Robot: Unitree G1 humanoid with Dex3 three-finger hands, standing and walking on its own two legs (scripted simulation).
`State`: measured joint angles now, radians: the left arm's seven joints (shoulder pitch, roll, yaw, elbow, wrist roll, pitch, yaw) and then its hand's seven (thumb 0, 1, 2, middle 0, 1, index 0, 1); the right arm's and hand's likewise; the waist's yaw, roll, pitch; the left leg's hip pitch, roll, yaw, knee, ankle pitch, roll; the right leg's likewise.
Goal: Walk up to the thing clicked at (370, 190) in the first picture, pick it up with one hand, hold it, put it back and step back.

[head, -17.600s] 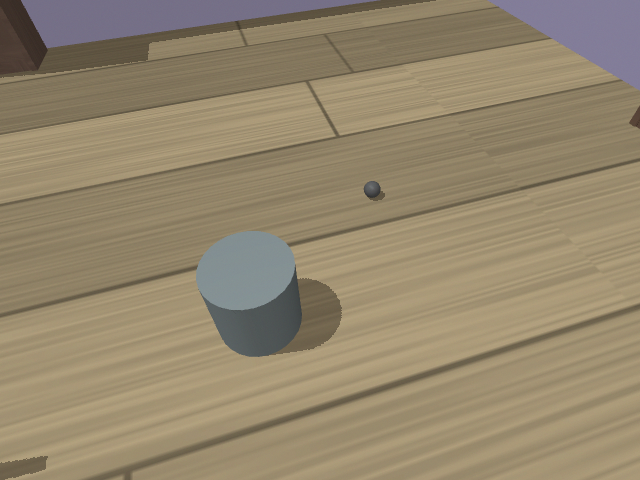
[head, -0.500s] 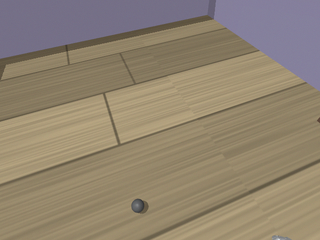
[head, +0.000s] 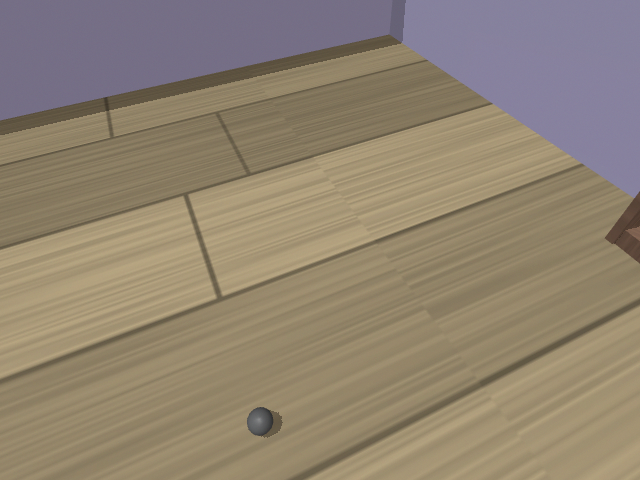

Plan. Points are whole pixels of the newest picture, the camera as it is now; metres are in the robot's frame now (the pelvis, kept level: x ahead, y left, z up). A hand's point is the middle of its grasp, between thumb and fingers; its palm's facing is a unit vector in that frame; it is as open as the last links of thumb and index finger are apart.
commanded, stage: walk up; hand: left
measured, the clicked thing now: (260, 421) +0.43 +0.23 -0.74
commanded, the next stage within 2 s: stand in 0.60 s
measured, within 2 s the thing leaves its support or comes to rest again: neither
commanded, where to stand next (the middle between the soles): +0.04 +0.00 m, yaw +0 degrees
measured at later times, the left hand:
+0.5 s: hand out of the picture +0.09 +0.26 -0.15, palm faces -0.04 -0.94 -0.34, open 7.3 cm
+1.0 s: hand out of the picture +0.08 +0.26 -0.15, palm faces -0.05 -0.94 -0.34, open 7.3 cm
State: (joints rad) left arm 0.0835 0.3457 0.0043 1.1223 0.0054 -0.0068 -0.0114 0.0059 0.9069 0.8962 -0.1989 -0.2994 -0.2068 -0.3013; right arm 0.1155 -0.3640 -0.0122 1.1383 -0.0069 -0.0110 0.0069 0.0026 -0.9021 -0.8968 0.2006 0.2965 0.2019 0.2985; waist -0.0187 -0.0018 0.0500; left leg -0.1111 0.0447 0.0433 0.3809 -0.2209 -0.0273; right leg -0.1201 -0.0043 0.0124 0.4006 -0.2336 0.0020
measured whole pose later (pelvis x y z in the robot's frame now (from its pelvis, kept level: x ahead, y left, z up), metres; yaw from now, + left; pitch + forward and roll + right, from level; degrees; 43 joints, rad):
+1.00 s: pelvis -0.01 +0.01 +0.00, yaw -1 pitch -2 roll +0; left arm 0.08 0.35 -0.01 1.13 0.01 -0.01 0.00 0.01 0.91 0.90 -0.20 -0.30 -0.21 -0.30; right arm 0.07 -0.34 0.00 1.15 0.00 0.00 0.01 0.00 -0.90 -0.90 0.20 0.30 0.20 0.30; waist -0.01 0.00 0.05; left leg -0.10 0.04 0.06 0.30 -0.17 -0.02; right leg -0.11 -0.01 0.03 0.31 -0.17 0.01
